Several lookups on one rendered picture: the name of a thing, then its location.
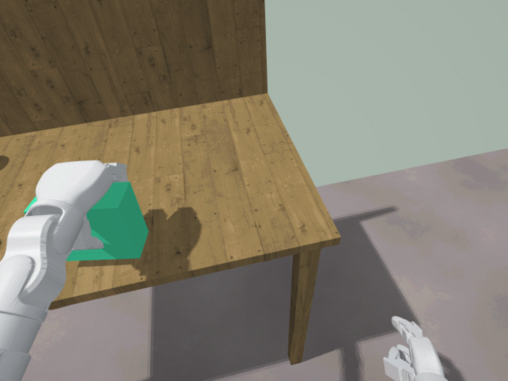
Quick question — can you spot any robot left forearm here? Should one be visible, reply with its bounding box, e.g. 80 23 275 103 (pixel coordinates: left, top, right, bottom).
0 199 84 381

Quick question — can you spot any left robot hand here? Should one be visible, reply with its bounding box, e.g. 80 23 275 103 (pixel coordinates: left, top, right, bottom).
36 160 128 251

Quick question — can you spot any right robot hand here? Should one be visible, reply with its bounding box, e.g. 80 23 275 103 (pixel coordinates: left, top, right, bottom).
383 316 445 381

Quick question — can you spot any sponge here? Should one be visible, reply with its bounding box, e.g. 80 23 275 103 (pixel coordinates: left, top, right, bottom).
24 182 148 261

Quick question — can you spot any table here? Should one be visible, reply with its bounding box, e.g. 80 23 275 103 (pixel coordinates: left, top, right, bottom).
0 0 341 365

